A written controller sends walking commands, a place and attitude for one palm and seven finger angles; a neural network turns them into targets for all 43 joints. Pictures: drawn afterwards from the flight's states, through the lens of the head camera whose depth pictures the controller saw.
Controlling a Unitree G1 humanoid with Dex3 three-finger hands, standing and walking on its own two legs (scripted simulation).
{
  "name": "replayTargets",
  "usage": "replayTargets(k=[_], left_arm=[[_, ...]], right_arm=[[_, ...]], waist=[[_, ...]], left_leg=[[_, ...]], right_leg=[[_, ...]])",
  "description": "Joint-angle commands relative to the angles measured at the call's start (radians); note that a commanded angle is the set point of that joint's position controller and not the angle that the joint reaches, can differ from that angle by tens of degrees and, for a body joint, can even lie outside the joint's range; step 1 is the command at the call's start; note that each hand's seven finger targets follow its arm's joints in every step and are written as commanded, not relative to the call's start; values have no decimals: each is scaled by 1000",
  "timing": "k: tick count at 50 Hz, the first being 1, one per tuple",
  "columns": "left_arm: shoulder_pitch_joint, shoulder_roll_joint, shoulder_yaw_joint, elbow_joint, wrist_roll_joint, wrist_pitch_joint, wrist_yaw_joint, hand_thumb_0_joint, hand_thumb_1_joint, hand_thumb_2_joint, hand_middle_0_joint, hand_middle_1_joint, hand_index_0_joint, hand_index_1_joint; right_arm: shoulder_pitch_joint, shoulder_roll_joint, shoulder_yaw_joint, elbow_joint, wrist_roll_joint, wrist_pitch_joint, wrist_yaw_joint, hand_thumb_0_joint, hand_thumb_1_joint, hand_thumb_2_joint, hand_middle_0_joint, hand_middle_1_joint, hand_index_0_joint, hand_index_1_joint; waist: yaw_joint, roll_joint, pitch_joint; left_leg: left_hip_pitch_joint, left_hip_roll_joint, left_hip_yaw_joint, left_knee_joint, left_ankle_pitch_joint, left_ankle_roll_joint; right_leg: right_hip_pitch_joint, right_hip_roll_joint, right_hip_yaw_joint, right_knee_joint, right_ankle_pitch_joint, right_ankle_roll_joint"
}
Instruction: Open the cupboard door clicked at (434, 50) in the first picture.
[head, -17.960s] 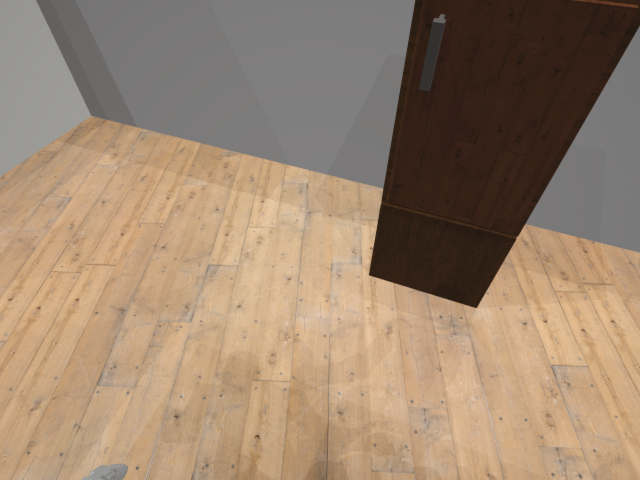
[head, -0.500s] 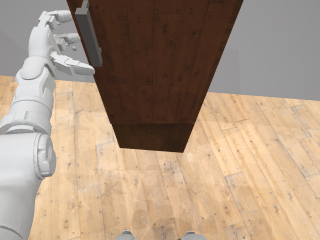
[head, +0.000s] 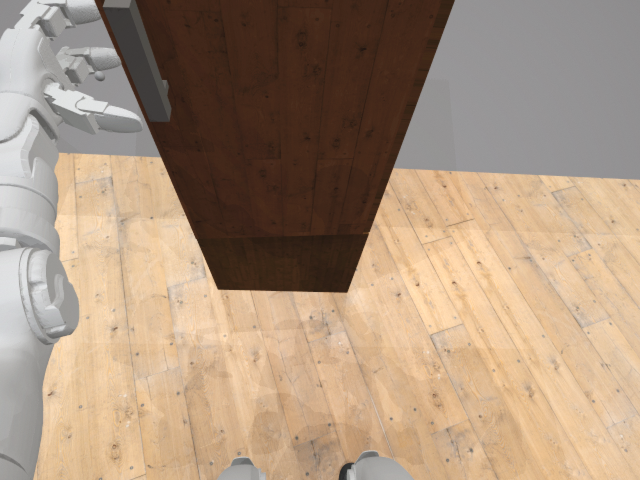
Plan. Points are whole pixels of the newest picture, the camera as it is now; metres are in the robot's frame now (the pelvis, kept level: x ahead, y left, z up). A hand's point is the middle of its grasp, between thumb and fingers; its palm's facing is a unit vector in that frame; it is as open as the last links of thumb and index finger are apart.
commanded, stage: move the hooked fingers beside the handle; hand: left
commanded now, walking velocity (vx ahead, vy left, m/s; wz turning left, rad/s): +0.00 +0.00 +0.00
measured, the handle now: (145, 54) +0.57 +0.16 +0.16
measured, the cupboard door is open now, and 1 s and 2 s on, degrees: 4 4 4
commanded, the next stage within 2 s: slide the fingers in behind the handle in 1.78 s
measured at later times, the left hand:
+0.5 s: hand (93, 73) +0.54 +0.21 +0.16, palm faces -0.06 -1.00 +0.01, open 14.1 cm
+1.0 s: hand (86, 70) +0.54 +0.22 +0.16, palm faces -0.07 -1.00 -0.01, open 14.0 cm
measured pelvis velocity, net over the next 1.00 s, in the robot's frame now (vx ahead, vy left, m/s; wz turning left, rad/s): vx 0.00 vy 0.00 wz -0.05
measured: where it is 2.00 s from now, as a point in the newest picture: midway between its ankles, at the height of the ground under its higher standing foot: outside the picture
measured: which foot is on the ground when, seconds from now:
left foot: down 0.00-1.00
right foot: down 0.00-1.00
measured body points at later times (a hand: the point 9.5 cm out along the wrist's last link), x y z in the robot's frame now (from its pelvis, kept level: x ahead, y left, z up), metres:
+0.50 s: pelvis +0.01 +0.01 +0.00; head +0.12 +0.02 +0.44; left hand +0.54 +0.27 +0.16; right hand -0.02 -0.26 -0.11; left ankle -0.01 +0.12 -0.71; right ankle -0.01 -0.14 -0.71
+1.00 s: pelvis +0.00 +0.00 +0.00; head +0.12 +0.01 +0.44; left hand +0.54 +0.27 +0.17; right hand -0.04 -0.27 -0.10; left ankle -0.01 +0.12 -0.71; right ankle -0.01 -0.14 -0.71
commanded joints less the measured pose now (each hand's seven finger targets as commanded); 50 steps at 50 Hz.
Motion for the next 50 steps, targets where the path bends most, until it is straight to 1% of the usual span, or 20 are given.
replayTargets(k=[1, 4, 6, 9, 11, 13, 15, 18, 19, 21, 22, 23, 25, 29, 33, 41, 45, 47, 48, 50], left_arm=[[-521, 97, 0, -242, 9, -69, -80, 0, -500, 300, -300, -1200, -300, -1200], [-491, 136, 36, -265, 7, -73, -89, 0, -500, 300, -300, -1200, -300, -1200], [-461, 152, 47, -246, 4, -66, -95, 0, -500, 300, -300, -1200, -300, -1200], [-450, 186, 70, -248, 10, -66, -94, 0, -500, 300, -300, -1200, -300, -1200], [-453, 179, 59, -229, 12, -57, -94, 0, -500, 300, -300, -1200, -300, -1200], [-439, 204, 79, -244, 15, -63, -97, 0, -500, 300, -300, -1200, -300, -1200], [-424, 220, 92, -240, 16, -61, -99, 0, -500, 300, -300, -1200, -300, -1200], [-414, 228, 106, -284, 14, -69, -103, 0, -500, 300, -300, -1200, -300, -1200], [-381, 244, 121, -259, 12, -63, -104, 0, -500, 300, -300, -1200, -300, -1200], [-380, 265, 128, -234, 14, -56, -109, 0, -500, 300, -300, -1200, -300, -1200], [-396, 296, 146, -259, 13, -66, -109, 0, -500, 300, -300, -1200, -300, -1200], [-391, 275, 126, -265, 20, -65, -113, 0, -500, 300, -300, -1200, -300, -1200], [-384, 309, 148, -262, 27, -63, -110, 0, -500, 300, -300, -1200, -300, -1200], [-372, 302, 146, -242, 21, -59, -114, 0, -500, 300, -300, -1200, -300, -1200], [-374, 350, 170, -271, 29, -69, -123, 0, -500, 300, -300, -1200, -300, -1200], [-380, 386, 174, -221, 36, -60, -132, 0, -500, 300, -300, -1200, -300, -1200], [-412, 434, 196, -230, 45, -69, -134, 0, -500, 300, -300, -1200, -300, -1200], [-405, 401, 177, -238, 41, -75, -138, 0, -500, 300, -300, -1200, -300, -1200], [-390, 423, 198, -231, 38, -75, -141, 0, -500, 300, -300, -1200, -300, -1200], [-370, 428, 196, -200, 38, -64, -149, 0, -500, 300, -300, -1200, -300, -1200]], right_arm=[[184, -177, -64, -48, -2, 2, -14, 0, -900, -900, 200, 300, 200, 300], [189, -177, -67, -56, -1, 16, -12, 0, -900, -900, 200, 300, 200, 300], [184, -179, -64, -66, 2, 27, -12, 0, -900, -900, 200, 300, 200, 300], [183, -179, -64, -73, 2, 38, -14, 0, -900, -900, 200, 300, 200, 300], [184, -180, -65, -78, 5, 43, -16, 0, -900, -900, 200, 300, 200, 300], [184, -178, -63, -83, 3, 48, -16, 0, -900, -900, 200, 300, 200, 300], [189, -180, -66, -87, 3, 55, -16, 0, -900, -900, 200, 300, 200, 300], [187, -176, -67, -97, 1, 63, -13, 0, -900, -900, 200, 300, 200, 300], [185, -178, -68, -99, 3, 67, -13, 0, -900, -900, 200, 300, 200, 300], [178, -183, -65, -107, 5, 75, -15, 0, -900, -900, 200, 300, 200, 300], [181, -184, -64, -108, 6, 77, -19, 0, -900, -900, 200, 300, 200, 300], [171, -180, -64, -113, 9, 79, -18, 0, -900, -900, 200, 300, 200, 300], [174, -183, -64, -115, 7, 84, -20, 0, -900, -900, 200, 300, 200, 300], [177, -183, -64, -120, 8, 89, -21, 0, -900, -900, 200, 300, 200, 300], [173, -184, -63, -130, 9, 96, -24, 0, -900, -900, 200, 300, 200, 300], [170, -190, -57, -137, 13, 107, -29, 0, -900, -900, 200, 300, 200, 300], [177, -194, -55, -138, 13, 107, -35, 0, -900, -900, 200, 300, 200, 300], [182, -191, -57, -138, 12, 106, -36, 0, -900, -900, 200, 300, 200, 300], [185, -194, -57, -137, 12, 106, -36, 0, -900, -900, 200, 300, 200, 300], [181, -195, -54, -141, 15, 110, -36, 0, -900, -900, 200, 300, 200, 300]], waist=[[-80, 157, -462], [-66, 169, -485], [-63, 134, -447], [-57, 159, -437], [-70, 132, -404], [-54, 175, -444], [-55, 144, -443], [-42, 185, -493], [-38, 156, -472], [-45, 107, -433], [-42, 113, -437], [-40, 173, -454], [-38, 161, -441], [-45, 129, -445], [-33, 172, -477], [-45, 137, -408], [-47, 155, -448], [-50, 160, -456], [-42, 161, -483], [-41, 140, -448]], left_leg=[[425, -16, 9, -52, 445, 30], [448, -10, 9, -46, 503, 28], [408, -11, 14, -55, 474, 31], [406, -10, 18, -54, 474, 32], [384, -8, 20, -61, 441, 34], [410, -10, 20, -56, 486, 31], [405, -6, 20, -52, 503, 32], [447, -3, 17, -46, 574, 27], [422, -4, 23, -43, 561, 30], [362, -8, 31, -55, 490, 37], [364, -8, 27, -56, 501, 38], [386, -9, 34, -55, 505, 34], [381, -5, 29, -54, 504, 33], [386, -3, 29, -52, 520, 35], [388, -6, 33, -50, 529, 35], [325, -7, 36, -59, 443, 40], [332, -8, 33, -57, 434, 40], [356, -7, 32, -53, 465, 40], [366, -6, 32, -51, 475, 39], [332, -7, 36, -54, 458, 40]], right_leg=[[75, 58, 6, -53, 371, -26], [86, 62, 5, -48, 404, -27], [101, 63, 4, -54, 399, -26], [94, 63, 7, -55, 394, -26], [84, 62, 6, -61, 373, -21], [95, 62, 9, -52, 396, -26], [102, 63, 8, -51, 410, -24], [114, 65, 6, -42, 442, -24], [124, 65, 9, -46, 449, -23], [146, 63, 12, -52, 439, -19], [157, 63, 11, -49, 448, -23], [140, 61, 16, -49, 441, -21], [132, 61, 13, -48, 429, -21], [136, 63, 12, -49, 444, -18], [154, 60, 19, -44, 458, -20], [145, 60, 21, -54, 413, -17], [151, 58, 25, -51, 404, -15], [144, 61, 23, -49, 417, -18], [154, 61, 26, -51, 426, -16], [158, 60, 25, -52, 424, -15]])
